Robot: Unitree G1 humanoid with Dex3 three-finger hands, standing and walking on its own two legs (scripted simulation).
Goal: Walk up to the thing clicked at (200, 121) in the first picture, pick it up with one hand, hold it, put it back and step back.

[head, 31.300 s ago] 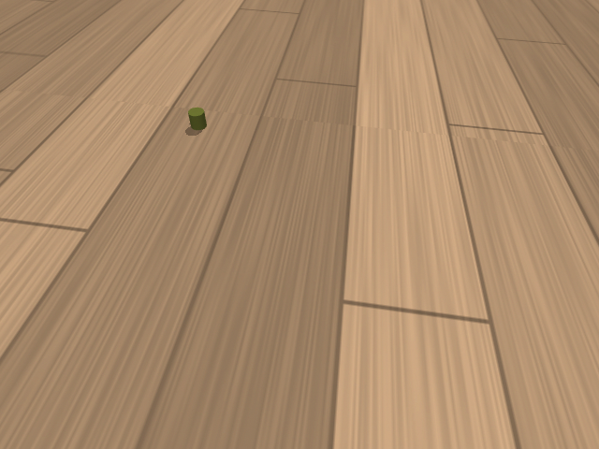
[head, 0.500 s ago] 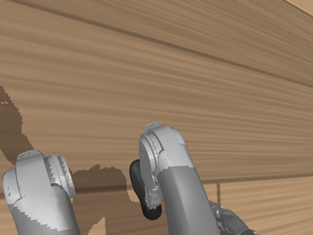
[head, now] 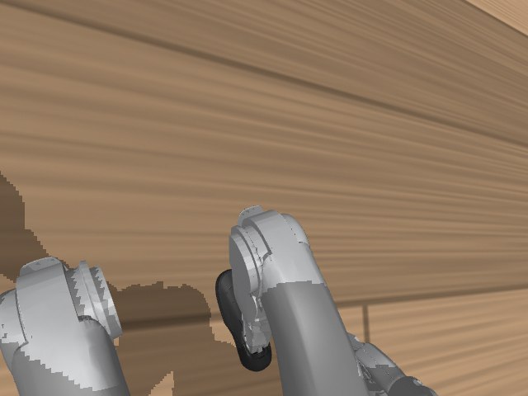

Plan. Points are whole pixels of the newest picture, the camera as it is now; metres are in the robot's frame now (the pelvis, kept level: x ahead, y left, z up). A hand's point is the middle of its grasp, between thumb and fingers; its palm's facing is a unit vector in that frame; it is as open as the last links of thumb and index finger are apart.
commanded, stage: close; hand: left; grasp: from above
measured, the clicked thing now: out of the picture +0.43 +0.37 -0.25
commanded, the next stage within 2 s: settle in 1.02 s
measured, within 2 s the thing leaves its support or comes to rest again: leaves its support in 1.52 s
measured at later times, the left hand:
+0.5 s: hand out of the picture +0.43 +0.35 -0.22, palm faces -0.42 -0.17 -0.89, open 11.7 cm
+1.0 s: hand out of the picture +0.43 +0.35 -0.22, palm faces -0.41 -0.16 -0.90, open 11.6 cm
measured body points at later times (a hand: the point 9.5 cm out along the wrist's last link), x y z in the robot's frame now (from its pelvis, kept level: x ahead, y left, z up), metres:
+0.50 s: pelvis +0.00 +0.00 +0.00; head +0.25 +0.13 +0.35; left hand +0.44 +0.36 -0.17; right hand +0.06 -0.26 -0.06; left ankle +0.06 +0.13 -0.27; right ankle +0.11 -0.13 -0.26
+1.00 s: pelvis +0.00 +0.00 +0.00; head +0.25 +0.13 +0.35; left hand +0.44 +0.36 -0.17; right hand +0.07 -0.25 -0.06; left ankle +0.06 +0.13 -0.27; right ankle +0.11 -0.13 -0.26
